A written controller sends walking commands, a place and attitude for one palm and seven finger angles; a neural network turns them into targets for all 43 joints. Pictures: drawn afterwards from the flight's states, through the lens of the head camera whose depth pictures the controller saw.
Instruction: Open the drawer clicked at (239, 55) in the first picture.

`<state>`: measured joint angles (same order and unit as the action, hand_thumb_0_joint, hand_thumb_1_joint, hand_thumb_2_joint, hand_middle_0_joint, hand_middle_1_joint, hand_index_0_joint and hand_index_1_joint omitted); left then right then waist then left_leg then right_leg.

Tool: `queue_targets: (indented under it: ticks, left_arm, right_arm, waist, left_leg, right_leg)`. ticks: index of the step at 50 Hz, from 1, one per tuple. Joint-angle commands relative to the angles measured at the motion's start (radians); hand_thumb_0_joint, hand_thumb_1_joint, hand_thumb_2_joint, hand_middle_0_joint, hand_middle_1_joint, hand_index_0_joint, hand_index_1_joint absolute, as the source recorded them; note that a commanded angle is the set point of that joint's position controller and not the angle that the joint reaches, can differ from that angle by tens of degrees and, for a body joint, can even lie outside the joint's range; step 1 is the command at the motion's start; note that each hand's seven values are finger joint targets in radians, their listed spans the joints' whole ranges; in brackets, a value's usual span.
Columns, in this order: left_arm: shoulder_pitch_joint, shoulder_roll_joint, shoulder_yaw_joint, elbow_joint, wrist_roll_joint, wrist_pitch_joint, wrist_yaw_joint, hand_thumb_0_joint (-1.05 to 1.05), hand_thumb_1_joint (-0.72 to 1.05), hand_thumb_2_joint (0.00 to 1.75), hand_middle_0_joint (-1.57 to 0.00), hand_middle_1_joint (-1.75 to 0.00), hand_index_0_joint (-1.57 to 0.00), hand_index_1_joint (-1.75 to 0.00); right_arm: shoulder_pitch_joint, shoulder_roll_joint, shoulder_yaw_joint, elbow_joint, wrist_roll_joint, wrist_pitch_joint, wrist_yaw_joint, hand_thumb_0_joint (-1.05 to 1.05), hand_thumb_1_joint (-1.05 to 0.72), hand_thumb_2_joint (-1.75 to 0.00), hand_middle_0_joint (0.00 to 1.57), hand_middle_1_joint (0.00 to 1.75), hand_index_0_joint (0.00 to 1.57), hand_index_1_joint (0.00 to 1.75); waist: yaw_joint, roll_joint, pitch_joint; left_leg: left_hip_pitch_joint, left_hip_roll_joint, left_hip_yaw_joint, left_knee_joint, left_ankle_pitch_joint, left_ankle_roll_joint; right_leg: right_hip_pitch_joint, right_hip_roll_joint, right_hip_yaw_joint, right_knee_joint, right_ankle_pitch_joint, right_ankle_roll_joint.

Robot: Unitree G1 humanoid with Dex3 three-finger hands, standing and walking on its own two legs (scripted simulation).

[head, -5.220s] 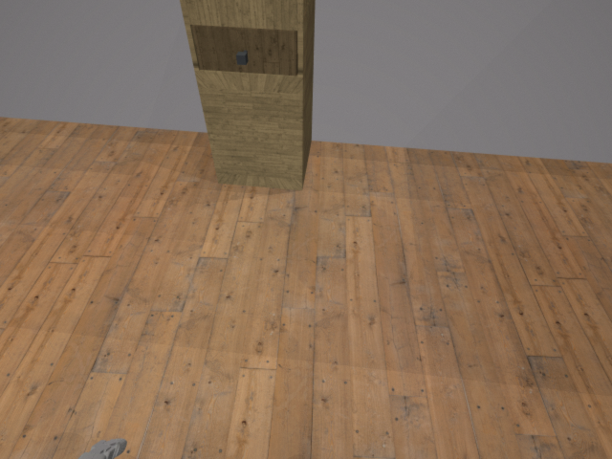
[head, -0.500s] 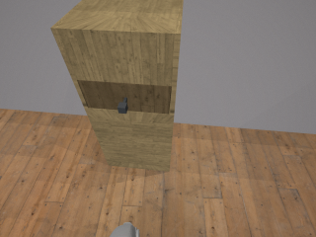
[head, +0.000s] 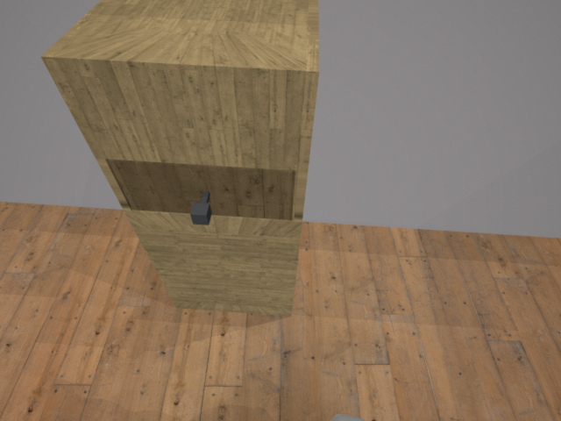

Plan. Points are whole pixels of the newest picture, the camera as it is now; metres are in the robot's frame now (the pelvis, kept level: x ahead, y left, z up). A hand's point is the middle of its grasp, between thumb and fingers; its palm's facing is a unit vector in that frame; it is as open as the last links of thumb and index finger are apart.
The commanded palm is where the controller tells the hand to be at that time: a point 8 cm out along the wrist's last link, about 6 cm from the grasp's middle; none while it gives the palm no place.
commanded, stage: come to a stop and stand still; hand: left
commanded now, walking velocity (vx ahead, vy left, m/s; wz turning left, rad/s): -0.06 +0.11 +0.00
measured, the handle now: (203, 206) +0.53 +0.20 -0.10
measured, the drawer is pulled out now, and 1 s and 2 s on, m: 0.00 0.00 0.00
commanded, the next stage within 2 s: look again from close up in 0.92 s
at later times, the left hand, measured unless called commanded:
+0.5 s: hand out of the picture -0.01 +0.17 -0.15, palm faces +0.10 -0.96 -0.26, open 7.4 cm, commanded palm none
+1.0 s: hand out of the picture -0.05 +0.19 -0.17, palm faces +0.03 -0.98 -0.20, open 7.3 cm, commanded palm none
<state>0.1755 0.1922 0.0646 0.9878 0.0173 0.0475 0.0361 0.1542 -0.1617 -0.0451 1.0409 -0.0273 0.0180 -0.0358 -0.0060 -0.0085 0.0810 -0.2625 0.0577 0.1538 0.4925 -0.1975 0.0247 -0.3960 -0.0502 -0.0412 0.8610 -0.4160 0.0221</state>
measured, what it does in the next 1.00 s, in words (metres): steps on the spot: right foot, then left foot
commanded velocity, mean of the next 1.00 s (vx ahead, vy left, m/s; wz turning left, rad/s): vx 0.02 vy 0.07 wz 0.00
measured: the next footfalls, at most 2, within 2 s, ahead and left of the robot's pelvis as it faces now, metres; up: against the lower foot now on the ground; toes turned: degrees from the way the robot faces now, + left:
right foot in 0.08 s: +0.05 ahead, -0.14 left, +0.00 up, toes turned -5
left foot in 0.58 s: -0.04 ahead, +0.13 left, +0.00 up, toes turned +3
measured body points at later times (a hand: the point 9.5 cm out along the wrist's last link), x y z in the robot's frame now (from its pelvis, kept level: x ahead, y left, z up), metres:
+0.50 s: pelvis -0.04 -0.02 +0.01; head -0.02 -0.04 +0.46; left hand -0.02 +0.22 -0.13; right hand +0.01 -0.27 -0.15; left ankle -0.08 +0.13 -0.70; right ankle +0.01 -0.14 -0.74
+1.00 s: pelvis -0.05 +0.02 +0.01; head -0.04 +0.01 +0.46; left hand -0.05 +0.24 -0.15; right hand -0.04 -0.21 -0.16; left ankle -0.08 +0.13 -0.74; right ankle -0.06 -0.11 -0.74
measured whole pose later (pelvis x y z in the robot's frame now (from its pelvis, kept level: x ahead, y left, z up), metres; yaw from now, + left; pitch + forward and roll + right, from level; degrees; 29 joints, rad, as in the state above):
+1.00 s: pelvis -0.05 +0.02 +0.01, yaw +0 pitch -1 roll +0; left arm 0.26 0.14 0.01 1.14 0.01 0.00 0.04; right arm 0.25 -0.16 0.00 1.13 -0.01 -0.01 -0.03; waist 0.00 0.01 0.03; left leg -0.12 0.00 0.06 0.41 -0.27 0.01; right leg -0.17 -0.04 -0.04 0.44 -0.24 0.02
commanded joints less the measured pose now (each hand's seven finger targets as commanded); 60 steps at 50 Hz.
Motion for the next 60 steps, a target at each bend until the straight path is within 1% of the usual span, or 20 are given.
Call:
queue_targets:
  ticks: [1,3,4,5,6,12,20,25,27,29,32,38,41,42,44,50,51,52,55,60]
  left_arm:
    - [0.139,0.037,0.004,-0.022,0.0,-0.012,-0.002,0.0,0.9,0.9,-0.2,-0.3,-0.2,-0.3]
    - [0.155,0.087,0.006,-0.022,0.009,-0.034,0.002,0.0,0.9,0.9,-0.2,-0.3,-0.2,-0.3]
    - [0.114,0.175,0.014,-0.037,0.019,-0.048,0.008,0.0,0.9,0.9,-0.2,-0.3,-0.2,-0.3]
    - [0.114,0.206,0.015,-0.053,0.012,-0.047,0.005,0.0,0.9,0.9,-0.2,-0.3,-0.2,-0.3]
    - [0.085,0.199,0.011,-0.062,0.012,-0.043,0.004,0.0,0.9,0.9,-0.2,-0.3,-0.2,-0.3]
    - [0.045,0.168,0.023,-0.07,0.003,-0.053,0.009,0.0,0.9,0.9,-0.2,-0.3,-0.2,-0.3]
    - [0.123,0.181,0.029,-0.032,0.017,-0.049,0.002,0.0,0.9,0.9,-0.2,-0.3,-0.2,-0.3]
    - [0.063,0.181,0.028,-0.015,0.013,-0.035,-0.004,0.0,0.9,0.9,-0.2,-0.3,-0.2,-0.3]
    - [0.045,0.143,0.013,-0.012,-0.001,-0.025,-0.008,0.0,0.9,0.9,-0.2,-0.3,-0.2,-0.3]
    - [0.07,0.052,-0.006,-0.018,-0.005,-0.02,-0.014,0.0,0.9,0.9,-0.2,-0.3,-0.2,-0.3]
    - [0.072,0.053,-0.01,0.033,0.009,-0.013,-0.019,0.0,0.9,0.9,-0.2,-0.3,-0.2,-0.3]
    - [0.133,0.036,-0.035,0.083,-0.006,-0.044,-0.015,0.0,0.9,0.9,-0.2,-0.3,-0.2,-0.3]
    - [0.172,0.076,-0.037,0.116,-0.007,-0.063,-0.003,0.0,0.9,0.9,-0.2,-0.3,-0.2,-0.3]
    - [0.161,0.085,-0.041,0.116,-0.008,-0.061,-0.002,0.0,0.9,0.9,-0.2,-0.3,-0.2,-0.3]
    - [0.142,0.069,-0.04,0.125,-0.007,-0.062,0.0,0.0,0.9,0.9,-0.2,-0.3,-0.2,-0.3]
    - [0.125,0.047,-0.047,0.128,-0.011,-0.053,0.003,0.0,0.9,0.9,-0.2,-0.3,-0.2,-0.3]
    - [0.21,0.076,-0.053,0.152,0.006,-0.083,0.046,0.0,0.9,0.9,-0.2,-0.3,-0.2,-0.3]
    - [0.18,0.109,-0.048,0.104,-0.005,-0.092,0.034,0.0,0.9,0.9,-0.2,-0.3,-0.2,-0.3]
    - [0.135,0.086,-0.058,0.079,-0.005,-0.081,0.009,0.0,0.9,0.9,-0.2,-0.3,-0.2,-0.3]
    - [0.129,0.062,-0.063,0.074,-0.003,-0.067,-0.005,0.0,0.9,0.9,-0.2,-0.3,-0.2,-0.3]
  right_arm:
    - [0.019,-0.177,-0.049,-0.06,0.0,0.001,0.002,0.0,-0.9,-0.9,0.2,0.3,0.2,0.3]
    - [0.057,-0.129,-0.044,-0.057,0.013,0.007,0.016,0.0,-0.9,-0.9,0.2,0.3,0.2,0.3]
    - [0.092,-0.053,-0.03,-0.074,0.021,0.011,0.022,0.0,-0.9,-0.9,0.2,0.3,0.2,0.3]
    - [0.054,-0.075,-0.032,-0.091,0.02,0.024,0.021,0.0,-0.9,-0.9,0.2,0.3,0.2,0.3]
    - [0.049,-0.076,-0.036,-0.086,0.016,0.037,0.023,0.0,-0.9,-0.9,0.2,0.3,0.2,0.3]
    - [0.097,-0.125,-0.041,-0.05,0.007,0.036,0.035,0.0,-0.9,-0.9,0.2,0.3,0.2,0.3]
    - [0.059,-0.097,-0.024,-0.075,0.014,0.023,0.038,0.0,-0.9,-0.9,0.2,0.3,0.2,0.3]
    - [0.161,-0.085,-0.012,-0.038,0.018,0.008,0.032,0.0,-0.9,-0.9,0.2,0.3,0.2,0.3]
    - [0.222,-0.109,-0.009,-0.008,0.018,-0.007,0.024,0.0,-0.9,-0.9,0.2,0.3,0.2,0.3]
    - [0.163,-0.216,-0.023,-0.049,0.01,-0.011,0.017,0.0,-0.9,-0.9,0.2,0.3,0.2,0.3]
    - [0.032,-0.162,0.0,-0.056,0.005,-0.016,0.004,0.0,-0.9,-0.9,0.2,0.3,0.2,0.3]
    - [0.126,-0.134,0.012,0.008,0.014,-0.03,-0.01,0.0,-0.9,-0.9,0.2,0.3,0.2,0.3]
    - [0.147,-0.097,0.016,0.019,0.028,-0.041,-0.007,0.0,-0.9,-0.9,0.2,0.3,0.2,0.3]
    - [0.15,-0.096,0.016,0.023,0.029,-0.042,-0.004,0.0,-0.9,-0.9,0.2,0.3,0.2,0.3]
    - [0.151,-0.099,0.015,0.041,0.025,-0.035,-0.004,0.0,-0.9,-0.9,0.2,0.3,0.2,0.3]
    - [0.161,-0.079,0.03,0.079,0.021,-0.036,-0.004,0.0,-0.9,-0.9,0.2,0.3,0.2,0.3]
    - [0.095,-0.118,0.032,0.001,0.026,-0.055,0.01,0.0,-0.9,-0.9,0.2,0.3,0.2,0.3]
    - [0.145,-0.077,0.032,-0.021,0.019,-0.046,0.014,0.0,-0.9,-0.9,0.2,0.3,0.2,0.3]
    - [0.187,-0.073,0.043,-0.019,0.01,-0.048,0.019,0.0,-0.9,-0.9,0.2,0.3,0.2,0.3]
    - [0.198,-0.091,0.044,-0.038,0.011,-0.048,0.014,0.0,-0.9,-0.9,0.2,0.3,0.2,0.3]
  waist:
    - [0.025,0.186,-0.106]
    - [0.033,0.019,-0.12]
    - [0.003,-0.244,-0.101]
    - [0.039,-0.242,-0.096]
    - [0.026,-0.126,-0.087]
    - [0.027,-0.136,-0.081]
    - [0.071,-0.184,-0.096]
    - [0.016,-0.205,-0.098]
    - [-0.015,-0.072,-0.097]
    - [0.004,0.26,-0.044]
    - [0.037,0.243,0.05]
    - [0.027,0.12,-0.033]
    - [0.012,-0.004,-0.103]
    - [0.006,0.028,-0.1]
    - [0.003,-0.105,-0.106]
    - [0.011,-0.002,-0.013]
    - [0.037,-0.036,-0.008]
    - [-0.001,0.013,-0.068]
    - [0.002,0.136,-0.021]
    - [0.009,0.032,0.017]
  left_leg:
    - [0.032,0.242,-0.175,-0.079,0.38,0.106]
    - [-0.027,0.123,-0.11,0.063,0.094,0.014]
    - [-0.139,0.001,-0.039,0.191,-0.223,-0.049]
    - [-0.118,-0.024,-0.108,0.325,-0.387,-0.049]
    - [-0.11,-0.023,-0.159,0.435,-0.362,-0.048]
    - [-0.254,-0.023,-0.189,0.6,-0.167,-0.078]
    - [-0.142,-0.03,-0.134,0.287,-0.241,-0.077]
    - [0.079,-0.054,-0.092,0.023,-0.129,-0.048]
    - [0.222,-0.009,-0.126,-0.137,-0.068,-0.033]
    - [0.055,0.255,-0.426,-0.328,-0.211,0.063]
    - [-0.125,0.18,-0.333,-0.37,-0.239,0.088]
    - [0.15,0.12,-0.223,-0.153,0.371,0.074]
    - [0.122,0.055,-0.178,-0.086,0.3,0.005]
    - [0.121,0.047,-0.18,-0.113,0.224,0.0]
    - [0.141,0.055,-0.174,-0.099,0.247,-0.007]
    - [0.098,0.053,-0.178,-0.164,0.136,-0.006]
    - [0.031,0.063,-0.146,0.034,0.244,-0.027]
    - [0.031,0.011,-0.161,-0.02,-0.037,-0.023]
    - [-0.017,0.036,-0.191,-0.094,-0.043,0.006]
    - [-0.056,0.047,-0.223,-0.141,-0.093,0.027]
  right_leg:
    - [0.142,0.001,-0.012,-0.221,0.099,-0.001]
    - [0.246,-0.061,0.052,-0.484,0.328,-0.005]
    - [0.241,-0.263,0.291,-0.547,0.512,-0.072]
    - [0.144,-0.364,0.334,-0.58,0.591,-0.172]
    - [0.094,-0.355,0.28,-0.589,0.493,-0.202]
    - [0.253,-0.27,0.209,-0.552,0.473,-0.161]
    - [0.28,-0.263,0.238,-0.592,0.31,-0.177]
    - [0.138,-0.197,0.192,-0.595,0.125,-0.126]
    - [0.014,-0.119,0.12,-0.5,0.02,-0.06]
    - [-0.011,-0.008,-0.027,-0.272,-0.006,0.0]
    - [0.081,-0.013,0.015,-0.12,0.035,-0.006]
    - [0.128,-0.011,0.004,-0.409,0.157,0.008]
    - [0.277,-0.095,0.097,-0.47,0.555,-0.033]
    - [0.276,-0.107,0.084,-0.468,0.519,-0.035]
    - [0.267,-0.08,0.073,-0.45,0.543,-0.037]
    - [0.233,-0.065,0.071,-0.503,0.354,-0.029]
    - [0.223,-0.108,0.109,-0.446,0.703,-0.036]
    - [0.238,-0.136,0.138,-0.45,0.507,-0.065]
    - [0.183,-0.053,0.069,-0.427,0.15,-0.071]
    - [0.181,-0.029,0.051,-0.41,0.13,-0.061]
